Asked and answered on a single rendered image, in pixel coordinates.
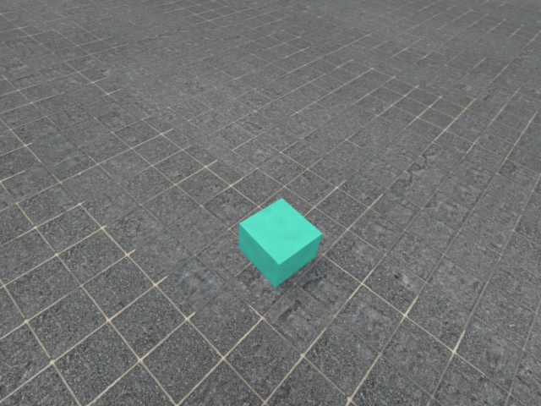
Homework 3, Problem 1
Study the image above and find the carton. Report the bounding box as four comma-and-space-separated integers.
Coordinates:
239, 198, 322, 287

